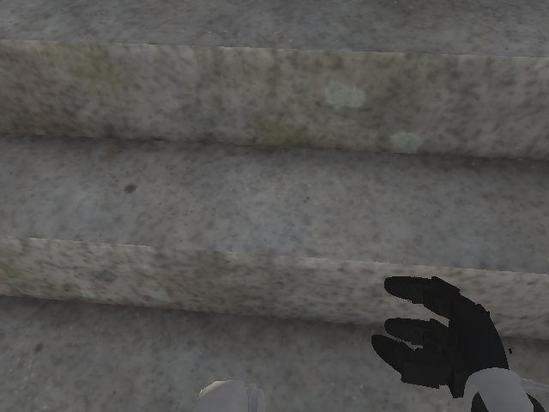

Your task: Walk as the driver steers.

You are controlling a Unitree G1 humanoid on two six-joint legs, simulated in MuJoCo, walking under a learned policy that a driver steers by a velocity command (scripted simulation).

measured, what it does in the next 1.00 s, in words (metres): climbs, turning left: left foot 0.21 m higher, then right foot 0.21 m higher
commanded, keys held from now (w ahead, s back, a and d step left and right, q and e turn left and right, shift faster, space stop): w+q+shift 0.66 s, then w+e+shift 0.34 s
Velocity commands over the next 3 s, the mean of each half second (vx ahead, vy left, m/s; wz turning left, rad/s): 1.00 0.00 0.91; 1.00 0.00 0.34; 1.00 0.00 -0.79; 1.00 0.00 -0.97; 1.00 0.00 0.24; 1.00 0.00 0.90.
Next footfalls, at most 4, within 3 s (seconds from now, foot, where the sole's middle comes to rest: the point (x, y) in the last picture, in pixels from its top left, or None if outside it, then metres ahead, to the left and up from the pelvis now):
0.04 left None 0.16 0.03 -0.60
0.36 right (372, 384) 0.39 -0.14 -0.40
0.78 left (101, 349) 0.48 0.33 -0.40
1.36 right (127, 166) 0.72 0.26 -0.18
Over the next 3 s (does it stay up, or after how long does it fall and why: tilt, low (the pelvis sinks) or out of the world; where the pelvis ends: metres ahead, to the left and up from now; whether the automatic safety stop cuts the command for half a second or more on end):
stays up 0.75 0.00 0.70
